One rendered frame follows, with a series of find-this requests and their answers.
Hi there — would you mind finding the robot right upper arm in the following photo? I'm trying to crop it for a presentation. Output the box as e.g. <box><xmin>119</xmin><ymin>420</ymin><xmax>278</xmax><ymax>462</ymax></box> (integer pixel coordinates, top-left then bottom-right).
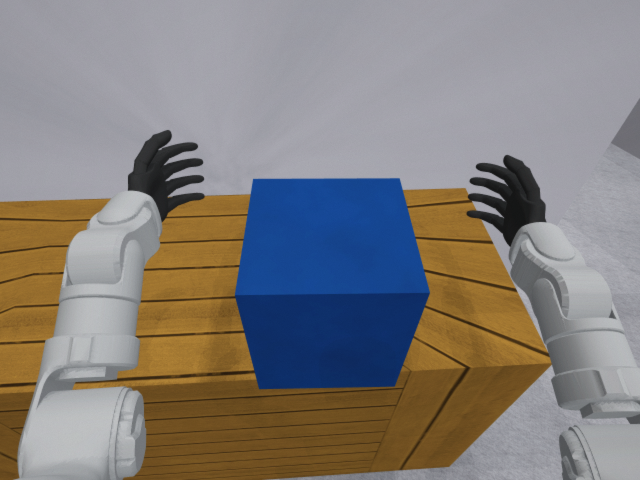
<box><xmin>559</xmin><ymin>424</ymin><xmax>640</xmax><ymax>480</ymax></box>

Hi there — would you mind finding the robot left upper arm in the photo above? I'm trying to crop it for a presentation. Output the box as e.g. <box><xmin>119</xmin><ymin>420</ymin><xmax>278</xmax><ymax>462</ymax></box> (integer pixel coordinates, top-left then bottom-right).
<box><xmin>14</xmin><ymin>386</ymin><xmax>146</xmax><ymax>480</ymax></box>

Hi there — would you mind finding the robot right forearm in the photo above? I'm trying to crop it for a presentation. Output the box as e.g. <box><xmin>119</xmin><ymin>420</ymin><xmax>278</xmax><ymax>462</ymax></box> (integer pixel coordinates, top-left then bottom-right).
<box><xmin>509</xmin><ymin>222</ymin><xmax>640</xmax><ymax>424</ymax></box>

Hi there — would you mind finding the right robot hand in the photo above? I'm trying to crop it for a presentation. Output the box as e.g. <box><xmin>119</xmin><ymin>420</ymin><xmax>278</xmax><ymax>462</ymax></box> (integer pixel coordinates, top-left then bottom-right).
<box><xmin>467</xmin><ymin>155</ymin><xmax>546</xmax><ymax>247</ymax></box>

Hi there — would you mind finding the carton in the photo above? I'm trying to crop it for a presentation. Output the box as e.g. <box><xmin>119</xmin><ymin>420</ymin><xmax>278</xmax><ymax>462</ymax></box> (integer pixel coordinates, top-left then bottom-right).
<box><xmin>235</xmin><ymin>178</ymin><xmax>430</xmax><ymax>389</ymax></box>

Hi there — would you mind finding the robot left forearm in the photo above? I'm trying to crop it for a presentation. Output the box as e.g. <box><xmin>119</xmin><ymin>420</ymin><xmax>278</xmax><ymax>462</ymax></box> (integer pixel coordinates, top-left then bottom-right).
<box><xmin>17</xmin><ymin>191</ymin><xmax>162</xmax><ymax>478</ymax></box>

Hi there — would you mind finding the left robot hand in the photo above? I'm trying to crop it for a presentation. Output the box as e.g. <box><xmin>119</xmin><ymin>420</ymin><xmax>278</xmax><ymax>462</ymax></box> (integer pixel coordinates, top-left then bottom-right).
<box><xmin>128</xmin><ymin>130</ymin><xmax>205</xmax><ymax>222</ymax></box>

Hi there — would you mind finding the pedestal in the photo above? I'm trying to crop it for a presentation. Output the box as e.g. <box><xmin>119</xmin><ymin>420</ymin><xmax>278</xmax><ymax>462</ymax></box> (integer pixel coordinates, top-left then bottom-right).
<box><xmin>0</xmin><ymin>188</ymin><xmax>552</xmax><ymax>480</ymax></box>

